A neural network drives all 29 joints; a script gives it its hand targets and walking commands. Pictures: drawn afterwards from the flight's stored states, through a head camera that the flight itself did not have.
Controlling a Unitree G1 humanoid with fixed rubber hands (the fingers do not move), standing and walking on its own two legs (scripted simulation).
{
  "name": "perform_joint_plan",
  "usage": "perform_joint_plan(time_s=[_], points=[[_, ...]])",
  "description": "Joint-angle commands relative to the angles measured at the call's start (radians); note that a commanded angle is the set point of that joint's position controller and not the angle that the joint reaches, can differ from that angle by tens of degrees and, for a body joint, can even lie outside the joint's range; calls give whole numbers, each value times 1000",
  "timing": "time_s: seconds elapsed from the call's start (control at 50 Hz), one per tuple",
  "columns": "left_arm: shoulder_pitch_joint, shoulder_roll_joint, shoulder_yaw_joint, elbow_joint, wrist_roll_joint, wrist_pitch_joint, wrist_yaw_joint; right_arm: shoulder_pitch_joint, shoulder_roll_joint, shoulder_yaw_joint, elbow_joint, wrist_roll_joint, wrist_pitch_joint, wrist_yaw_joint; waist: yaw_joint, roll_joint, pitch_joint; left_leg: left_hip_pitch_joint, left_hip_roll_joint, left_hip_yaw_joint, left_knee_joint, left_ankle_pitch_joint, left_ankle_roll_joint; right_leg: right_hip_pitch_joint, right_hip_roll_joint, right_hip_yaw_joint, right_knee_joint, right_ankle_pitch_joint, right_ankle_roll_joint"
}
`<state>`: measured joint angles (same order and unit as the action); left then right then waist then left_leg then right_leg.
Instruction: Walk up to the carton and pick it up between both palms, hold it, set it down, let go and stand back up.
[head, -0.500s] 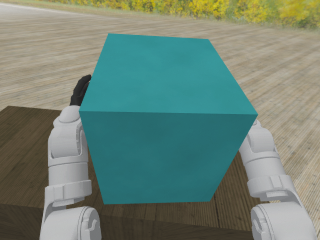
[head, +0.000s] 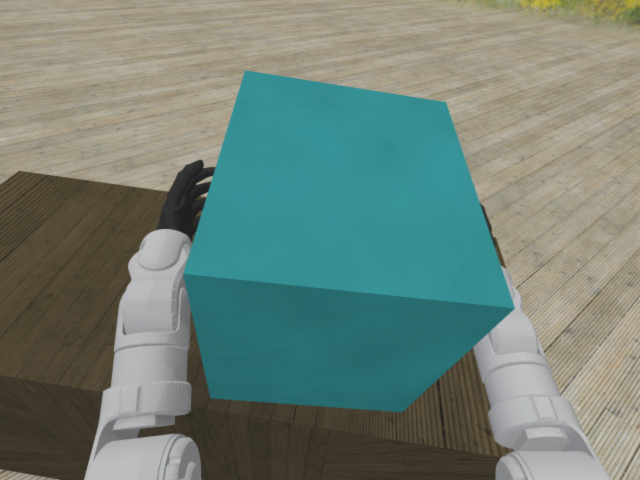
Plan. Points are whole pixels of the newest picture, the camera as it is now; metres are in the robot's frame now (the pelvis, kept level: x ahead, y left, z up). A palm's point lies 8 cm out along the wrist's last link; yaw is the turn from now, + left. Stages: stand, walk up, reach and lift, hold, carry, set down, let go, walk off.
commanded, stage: set down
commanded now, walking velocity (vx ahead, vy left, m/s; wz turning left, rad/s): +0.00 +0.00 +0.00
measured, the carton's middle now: (327, 250) +0.39 -0.01 +0.13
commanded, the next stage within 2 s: none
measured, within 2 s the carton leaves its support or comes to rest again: neither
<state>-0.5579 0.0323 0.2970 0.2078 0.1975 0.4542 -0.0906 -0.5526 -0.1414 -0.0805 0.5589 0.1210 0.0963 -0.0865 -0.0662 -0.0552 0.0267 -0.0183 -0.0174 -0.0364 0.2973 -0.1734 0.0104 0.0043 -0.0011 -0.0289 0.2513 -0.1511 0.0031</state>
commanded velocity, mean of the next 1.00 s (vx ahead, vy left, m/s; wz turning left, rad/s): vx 0.00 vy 0.00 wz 0.00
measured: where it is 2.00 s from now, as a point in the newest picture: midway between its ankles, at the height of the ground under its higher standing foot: outside the picture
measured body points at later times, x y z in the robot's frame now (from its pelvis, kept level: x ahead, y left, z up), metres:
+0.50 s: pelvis +0.00 +0.00 +0.00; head -0.02 +0.02 +0.45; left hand +0.40 +0.16 +0.16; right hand +0.37 -0.20 +0.14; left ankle +0.00 +0.11 -0.75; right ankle +0.00 -0.12 -0.75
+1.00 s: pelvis +0.01 -0.01 +0.00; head +0.01 +0.02 +0.45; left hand +0.42 +0.16 +0.12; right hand +0.40 -0.20 +0.11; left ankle +0.00 +0.11 -0.75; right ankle +0.00 -0.12 -0.75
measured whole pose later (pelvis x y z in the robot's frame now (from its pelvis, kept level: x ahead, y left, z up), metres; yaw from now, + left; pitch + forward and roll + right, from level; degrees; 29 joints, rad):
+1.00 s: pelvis +0.01 -0.01 +0.00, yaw +0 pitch -1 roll -1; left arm -0.63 0.05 0.29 0.60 0.18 0.18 -0.07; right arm -0.57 -0.10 -0.21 0.75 -0.05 -0.06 -0.05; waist -0.04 -0.04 0.00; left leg -0.10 0.00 -0.02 0.29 -0.18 0.00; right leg -0.07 0.01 -0.05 0.23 -0.15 -0.01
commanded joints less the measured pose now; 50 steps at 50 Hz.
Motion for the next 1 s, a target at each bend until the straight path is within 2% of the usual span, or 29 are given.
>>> perform_joint_plan(time_s=[0.0, 0.02, 0.04, 0.08, 0.1, 0.12, 0.16, 0.2, 0.22, 0.24, 0.26, 0.3, 0.32, 0.34, 0.36, 0.38, 0.4, 0.42, 0.44, 0.46, 0.48, 0.5, 0.56, 0.64, 0.76, 0.86, 0.98], points=[[-533, -433, -498, -132, -122, -68, -81, -728, 460, 344, -377, 38, -112, 97, -5, 47, -458, 122, -30, 64, 38, 374, -59, 122, 41, -67, 28, 316, 34], [-518, -442, -510, -155, -126, -71, -78, -718, 465, 369, -387, 53, -108, 98, 5, 44, -454, 117, -30, 62, 35, 398, -57, 130, 42, -65, 30, 344, 39], [-500, -436, -498, -133, -111, -63, -78, -707, 458, 366, -375, 48, -102, 94, 9, 31, -416, 90, -31, 64, 32, 386, -55, 135, 45, -68, 26, 339, 38], [-478, -414, -458, -95, -95, -51, -87, -661, 450, 356, -306, 44, -79, 92, 10, 22, -369, 71, -36, 64, 12, 315, -47, 132, 37, -62, 22, 315, 41], [-473, -409, -460, -113, -94, -45, -90, -630, 450, 344, -293, 47, -71, 90, 2, 53, -374, 75, -31, 62, 6, 328, -47, 144, 32, -56, 22, 335, 36], [-459, -413, -442, -94, -88, -36, -97, -627, 439, 338, -305, 48, -68, 91, -9, 44, -351, 87, -29, 62, 3, 342, -51, 135, 41, -63, 16, 344, 43], [-453, -406, -431, -114, -75, -35, -108, -609, 440, 338, -296, 49, -62, 90, -2, 50, -332, 73, -33, 68, 10, 357, -48, 150, 34, -50, 22, 386, 50], [-433, -407, -408, -83, -72, -31, -123, -589, 442, 306, -269, 31, -55, 85, -18, 44, -286, 58, -38, 63, -8, 300, -51, 141, 34, -57, 12, 336, 46], [-428, -420, -391, -57, -60, -32, -125, -586, 437, 310, -254, 24, -52, 90, -10, 53, -265, 71, -35, 65, -21, 292, -50, 108, 31, -58, 1, 299, 45], [-457, -412, -391, -68, -61, -39, -127, -595, 447, 307, -245, 19, -54, 94, -18, 42, -271, 76, -39, 69, -16, 271, -43, 100, 26, -57, -2, 288, 47], [-450, -400, -382, -41, -56, -42, -129, -588, 439, 289, -229, 16, -57, 98, -16, 55, -268, 67, -34, 63, -22, 239, -42, 104, 20, -52, 1, 266, 48], [-495, -414, -408, -64, -72, -67, -127, -613, 444, 274, -268, -8, -80, 101, -23, 52, -317, 74, -28, 68, -23, 254, -49, 96, 28, -73, 6, 256, 39], [-496, -432, -427, -57, -91, -79, -121, -621, 440, 266, -275, -14, -94, 104, -31, 75, -334, 86, -23, 62, -9, 290, -62, 86, 41, -77, 4, 254, 25], [-512, -439, -428, -35, -92, -94, -111, -642, 429, 252, -273, -22, -104, 109, -16, 75, -342, 104, -24, 65, 2, 305, -69, 50, 44, -85, 0, 224, 27], [-516, -443, -440, -24, -94, -108, -101, -649, 430, 257, -267, -30, -114, 113, -24, 62, -372, 131, -19, 64, 5, 299, -75, 42, 45, -88, -3, 208, 26], [-526, -446, -431, -15, -91, -123, -93, -649, 442, 254, -258, -31, -119, 117, -6, 61, -372, 121, -21, 71, 9, 297, -72, 34, 42, -84, -3, 205, 26], [-537, -446, -445, 13, -97, -136, -86, -661, 442, 256, -280, -38, -132, 119, -5, 59, -420, 111, -21, 70, 12, 289, -70, 45, 39, -85, 5, 226, 25], [-531, -447, -441, 13, -104, -151, -79, -667, 452, 265, -270, -25, -140, 123, 11, 68, -421, 100, -18, 71, 9, 300, -68, 53, 36, -79, 9, 242, 26], [-545, -451, -449, -1, -104, -164, -67, -660, 446, 257, -245, -38, -146, 127, 3, 64, -434, 111, -13, 62, 9, 321, -70, 56, 44, -78, 15, 251, 23], [-577, -464, -446, 104, -90, -172, -59, -698, 437, 198, -211, -85, -158, 133, 16, 65, -392, 103, 10, 54, -10, 241, -80, -47, 58, -118, -5, 123, 18], [-572, -466, -430, 130, -83, -182, -55, -679, 444, 184, -177, -103, -163, 141, 15, 54, -368, 94, 10, 64, -19, 204, -72, -62, 51, -109, -18, 85, 16], [-553, -457, -405, 163, -68, -190, -52, -662, 446, 168, -145, -118, -168, 147, 31, 50, -342, 78, 12, 65, -30, 168, -61, -57, 46, -107, -21, 73, 16], [-547, -452, -364, 219, -53, -206, -56, -657, 469, 156, -97, -136, -181, 150, 40, 28, -343, 34, 1, 83, -30, 178, -45, 1, 35, -85, -16, 139, 29], [-551, -457, -335, 242, -41, -236, -64, -668, 508, 170, -84, -141, -200, 137, 45, 11, -392, -6, -17, 99, -16, 236, -36, 117, 28, -62, 13, 314, 47], [-579, -463, -350, 227, -46, -280, -61, -651, 553, 185, -78, -150, -220, 122, 36, 23, -453, -49, -28, 102, -6, 300, -41, 217, 21, -47, 52, 501, 59], [-588, -474, -368, 240, -49, -305, -54, -634, 557, 173, -62, -159, -230, 122, 26, 42, -466, -36, -25, 96, 6, 331, -55, 197, 25, -55, 55, 514, 55], [-587, -484, -351, 306, -38, -332, -48, -629, 535, 124, -18, -185, -246, 134, 25, 52, -443, -2, -12, 92, 9, 335, -70, 121, 35, -73, 33, 421, 42]])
